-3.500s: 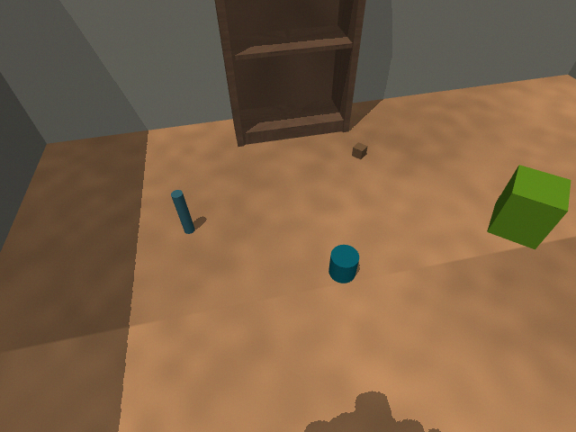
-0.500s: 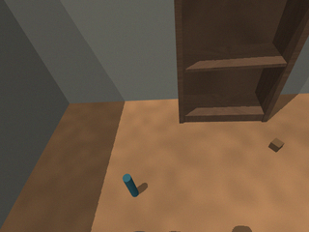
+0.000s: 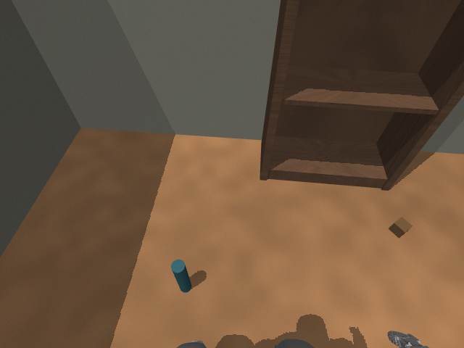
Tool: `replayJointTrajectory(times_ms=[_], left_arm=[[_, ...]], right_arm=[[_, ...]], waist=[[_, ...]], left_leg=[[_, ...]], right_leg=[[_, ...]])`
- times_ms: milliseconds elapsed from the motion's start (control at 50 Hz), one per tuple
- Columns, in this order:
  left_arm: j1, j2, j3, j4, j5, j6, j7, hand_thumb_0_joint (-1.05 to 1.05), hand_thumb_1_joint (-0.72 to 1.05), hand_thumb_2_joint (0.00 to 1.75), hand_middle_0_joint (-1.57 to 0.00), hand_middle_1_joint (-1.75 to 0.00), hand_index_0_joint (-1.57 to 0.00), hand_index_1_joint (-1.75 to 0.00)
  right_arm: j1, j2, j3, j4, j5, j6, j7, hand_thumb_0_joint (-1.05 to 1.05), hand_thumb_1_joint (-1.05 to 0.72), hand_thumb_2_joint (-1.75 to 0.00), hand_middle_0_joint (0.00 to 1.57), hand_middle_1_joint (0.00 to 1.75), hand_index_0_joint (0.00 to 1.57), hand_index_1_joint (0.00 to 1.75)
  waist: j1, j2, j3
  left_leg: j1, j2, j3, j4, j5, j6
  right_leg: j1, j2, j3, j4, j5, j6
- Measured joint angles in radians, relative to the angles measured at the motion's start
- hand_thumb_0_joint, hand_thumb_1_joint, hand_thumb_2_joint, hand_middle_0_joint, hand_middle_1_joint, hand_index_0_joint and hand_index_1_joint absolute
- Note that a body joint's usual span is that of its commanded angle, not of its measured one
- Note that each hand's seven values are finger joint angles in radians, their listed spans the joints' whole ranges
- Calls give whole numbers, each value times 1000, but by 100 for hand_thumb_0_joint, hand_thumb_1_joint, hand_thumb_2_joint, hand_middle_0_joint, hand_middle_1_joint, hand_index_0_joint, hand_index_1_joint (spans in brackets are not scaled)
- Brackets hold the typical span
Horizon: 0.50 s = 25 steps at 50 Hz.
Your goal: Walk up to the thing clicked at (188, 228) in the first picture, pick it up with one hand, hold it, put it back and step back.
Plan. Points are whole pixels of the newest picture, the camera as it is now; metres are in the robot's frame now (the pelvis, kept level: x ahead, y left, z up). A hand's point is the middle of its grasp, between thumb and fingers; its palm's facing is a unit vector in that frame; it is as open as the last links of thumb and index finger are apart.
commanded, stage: walk up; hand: left
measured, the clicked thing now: (182, 277) +0.45 +0.21 -0.64
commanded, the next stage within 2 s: stand in 1.68 s
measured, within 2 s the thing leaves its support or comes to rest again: neither
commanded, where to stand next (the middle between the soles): +0.08 +0.01 m, yaw -2 degrees
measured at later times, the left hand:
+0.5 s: hand out of the picture +0.11 +0.28 -0.14, palm faces -0.06 -0.92 -0.38, open 7.4 cm
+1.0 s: hand out of the picture +0.13 +0.27 -0.13, palm faces -0.05 -0.93 -0.35, open 7.4 cm
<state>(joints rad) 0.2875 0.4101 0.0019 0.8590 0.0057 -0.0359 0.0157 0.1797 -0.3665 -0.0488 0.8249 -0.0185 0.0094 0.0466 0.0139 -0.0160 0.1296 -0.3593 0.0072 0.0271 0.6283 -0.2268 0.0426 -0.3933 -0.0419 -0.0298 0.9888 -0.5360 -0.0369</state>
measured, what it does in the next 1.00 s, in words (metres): steps on the spot: right foot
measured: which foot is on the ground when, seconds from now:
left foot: down 0.00-1.00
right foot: up 0.00-0.14, down 0.16-1.00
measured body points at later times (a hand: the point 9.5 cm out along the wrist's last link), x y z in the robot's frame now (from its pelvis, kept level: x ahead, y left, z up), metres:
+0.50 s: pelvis +0.03 +0.02 +0.01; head +0.04 +0.01 +0.46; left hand +0.11 +0.33 -0.11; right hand +0.10 -0.28 -0.13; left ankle +0.07 +0.13 -0.72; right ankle +0.04 -0.12 -0.72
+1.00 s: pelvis +0.05 +0.02 +0.02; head +0.05 +0.02 +0.47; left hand +0.13 +0.32 -0.11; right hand +0.14 -0.29 -0.10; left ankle +0.07 +0.13 -0.72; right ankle +0.04 -0.12 -0.72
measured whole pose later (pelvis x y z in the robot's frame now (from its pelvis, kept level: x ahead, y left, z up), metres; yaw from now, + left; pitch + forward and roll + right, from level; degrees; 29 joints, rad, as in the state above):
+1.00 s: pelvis +0.05 +0.02 +0.02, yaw -2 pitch -3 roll +0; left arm 0.10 0.37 -0.01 1.15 0.01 -0.02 -0.01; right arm 0.06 -0.36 -0.01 1.13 0.00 -0.01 0.01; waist 0.01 0.01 0.05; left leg -0.15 0.01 0.03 0.39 -0.20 0.00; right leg -0.11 -0.04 -0.03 0.37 -0.21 0.03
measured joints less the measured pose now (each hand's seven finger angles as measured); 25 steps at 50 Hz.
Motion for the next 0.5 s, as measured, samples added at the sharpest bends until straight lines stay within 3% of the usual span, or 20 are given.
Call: replayJointTrajectory(times_ms=[120, 180, 220, 260, 300, 340, 380, 500], left_arm=[[17, -4, 8, 34, 9, -12, -9, 1, 90, 90, -20, -30, -21, -30], [26, -5, 20, 57, 18, -23, -1, 0, 90, 90, -20, -30, -21, -30], [27, -17, 24, 72, 30, -25, 4, 0, 90, 90, -20, -30, -21, -30], [28, -14, 20, 78, 34, -24, 1, 1, 90, 90, -20, -30, -21, -30], [17, -14, 18, 84, 30, -21, -2, 1, 90, 90, -20, -30, -21, -30], [1, -19, 13, 87, 25, -22, -5, 1, 90, 90, -20, -30, -21, -30], [-24, -20, 6, 91, 18, -20, -10, 1, 90, 90, -20, -30, -21, -30], [-87, -30, -6, 121, 4, 0, -19, 1, 90, 90, -20, -30, -21, -30]], right_arm=[[16, -27, 2, -5, -4, 4, -4, 0, -90, -90, 20, 30, 21, 30], [16, -44, -1, 11, 1, 19, -7, 0, -90, -90, 20, 30, 20, 30], [17, -46, -2, 37, 7, 31, -15, 0, -90, -90, 20, 30, 20, 30], [21, -35, 4, 63, 7, 37, -17, 0, -90, -90, 20, 30, 20, 30], [21, -29, 11, 83, 10, 30, -16, 0, -90, -90, 20, 30, 20, 30], [19, -28, 15, 102, 14, 18, -15, 0, -90, -90, 20, 30, 20, 30], [12, -23, 18, 124, 15, 6, -18, 0, -90, -90, 20, 30, 20, 30], [-7, 4, 35, 184, 16, -5, -17, 0, -90, -90, 20, 30, 20, 30]], waist=[[-23, 19, -39], [-17, 47, -44], [-13, 85, -50], [3, 75, -66], [9, 68, -65], [5, 72, -60], [1, 63, -47], [-4, 34, -63]], left_leg=[[11, -10, 16, -18, -3, 4], [-3, 7, 21, 45, -44, -7], [-6, 22, -3, 83, -91, -16], [-14, 1, -14, 127, -185, -19], [-1, -4, -21, 120, -210, -18], [28, 7, -31, 52, -167, -16], [54, 6, -19, -10, -35, -32], [83, 3, -5, -44, -36, -37]], right_leg=[[26, -4, -6, -192, 89, 20], [86, 22, -16, -333, 229, 22], [104, 44, -30, -342, 234, 24], [102, 34, -17, -339, 222, 17], [108, 21, -8, -349, 223, 20], [113, 14, -12, -357, 226, 32], [114, -1, -10, -345, 218, 43], [149, -5, 1, -401, 239, 54]])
